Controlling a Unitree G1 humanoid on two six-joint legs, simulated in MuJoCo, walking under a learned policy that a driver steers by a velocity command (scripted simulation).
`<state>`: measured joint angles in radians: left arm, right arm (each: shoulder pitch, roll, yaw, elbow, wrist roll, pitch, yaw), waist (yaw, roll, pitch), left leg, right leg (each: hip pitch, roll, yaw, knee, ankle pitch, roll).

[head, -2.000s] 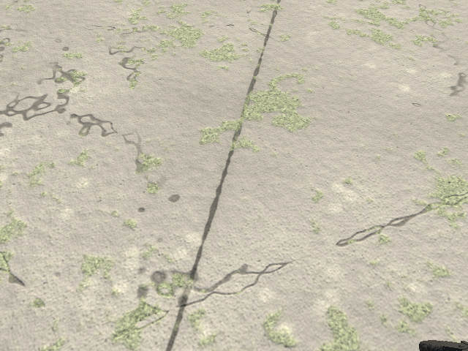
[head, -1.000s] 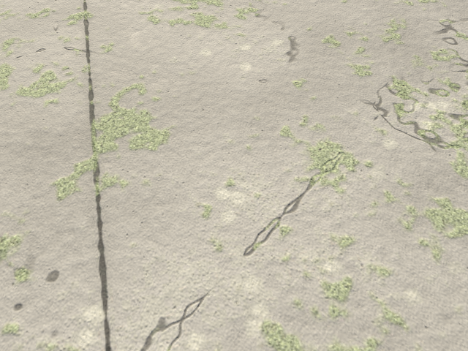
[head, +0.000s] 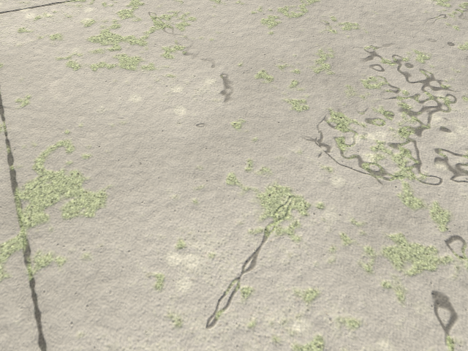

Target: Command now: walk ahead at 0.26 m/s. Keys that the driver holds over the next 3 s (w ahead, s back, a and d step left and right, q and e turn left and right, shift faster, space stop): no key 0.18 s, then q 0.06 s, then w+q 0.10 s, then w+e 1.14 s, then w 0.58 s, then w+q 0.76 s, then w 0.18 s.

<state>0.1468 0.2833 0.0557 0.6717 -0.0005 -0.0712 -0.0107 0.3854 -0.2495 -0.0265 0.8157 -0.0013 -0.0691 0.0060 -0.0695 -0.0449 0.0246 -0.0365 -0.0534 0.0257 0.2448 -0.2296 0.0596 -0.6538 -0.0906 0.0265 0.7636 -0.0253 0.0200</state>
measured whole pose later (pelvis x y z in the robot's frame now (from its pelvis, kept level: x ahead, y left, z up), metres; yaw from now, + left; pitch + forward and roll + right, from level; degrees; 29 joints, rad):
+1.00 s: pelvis +0.32 -0.03 -0.02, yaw -13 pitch +2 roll +0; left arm 0.05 0.24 0.06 0.69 -0.02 -0.02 -0.08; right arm 0.43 -0.25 -0.06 0.90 0.01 -0.06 -0.03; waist -0.10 -0.01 0.03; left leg 0.15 0.07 0.28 0.26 -0.42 -0.06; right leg -0.60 -0.04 -0.07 0.64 -0.11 -0.07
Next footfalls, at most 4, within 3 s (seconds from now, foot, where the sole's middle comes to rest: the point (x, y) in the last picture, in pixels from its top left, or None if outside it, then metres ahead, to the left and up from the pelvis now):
0.14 right None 0.26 -0.13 -0.78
0.56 left None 0.21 0.12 -0.78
1.04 right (284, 348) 0.48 -0.18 -0.78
1.52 left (248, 241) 0.83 -0.11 -0.78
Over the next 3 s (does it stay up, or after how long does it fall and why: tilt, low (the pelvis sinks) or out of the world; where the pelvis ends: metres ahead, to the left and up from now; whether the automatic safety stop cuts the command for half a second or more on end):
stays up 1.29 -0.54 -0.01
